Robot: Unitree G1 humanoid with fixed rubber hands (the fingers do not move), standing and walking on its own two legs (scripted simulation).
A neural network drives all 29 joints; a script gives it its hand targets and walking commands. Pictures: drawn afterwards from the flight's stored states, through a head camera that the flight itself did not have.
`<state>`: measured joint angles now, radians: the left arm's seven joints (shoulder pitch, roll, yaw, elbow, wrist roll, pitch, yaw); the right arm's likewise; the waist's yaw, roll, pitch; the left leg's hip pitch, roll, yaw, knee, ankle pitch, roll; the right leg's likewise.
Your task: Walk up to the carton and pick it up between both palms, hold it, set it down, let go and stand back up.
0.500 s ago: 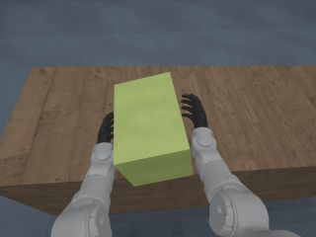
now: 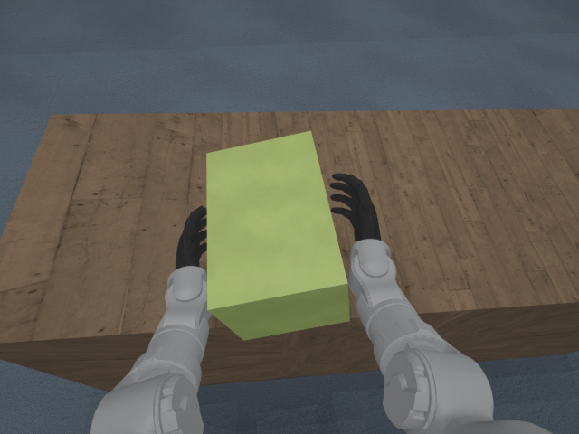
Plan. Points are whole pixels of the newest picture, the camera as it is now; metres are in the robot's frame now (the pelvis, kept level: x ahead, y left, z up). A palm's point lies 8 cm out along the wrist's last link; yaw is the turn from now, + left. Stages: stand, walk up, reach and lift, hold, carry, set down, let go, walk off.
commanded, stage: set down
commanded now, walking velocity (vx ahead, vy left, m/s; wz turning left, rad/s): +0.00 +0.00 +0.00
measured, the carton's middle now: (277, 236) +0.39 +0.02 -0.02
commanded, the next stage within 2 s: none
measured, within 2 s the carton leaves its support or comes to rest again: rests again in 0.40 s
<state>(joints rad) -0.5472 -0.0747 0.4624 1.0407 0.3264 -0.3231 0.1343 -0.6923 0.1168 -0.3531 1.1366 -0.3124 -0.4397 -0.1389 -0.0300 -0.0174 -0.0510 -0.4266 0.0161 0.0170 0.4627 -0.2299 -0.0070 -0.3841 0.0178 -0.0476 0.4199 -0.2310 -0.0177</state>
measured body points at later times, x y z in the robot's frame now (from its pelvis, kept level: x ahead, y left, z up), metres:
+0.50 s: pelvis +0.00 +0.00 +0.00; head +0.08 +0.02 +0.44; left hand +0.37 +0.15 -0.03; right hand +0.39 -0.12 +0.00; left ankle -0.01 +0.11 -0.74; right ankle -0.03 -0.11 -0.74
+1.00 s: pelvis +0.00 +0.00 +0.00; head +0.10 +0.02 +0.43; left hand +0.38 +0.14 -0.04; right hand +0.39 -0.12 -0.01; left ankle -0.01 +0.11 -0.74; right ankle -0.03 -0.11 -0.74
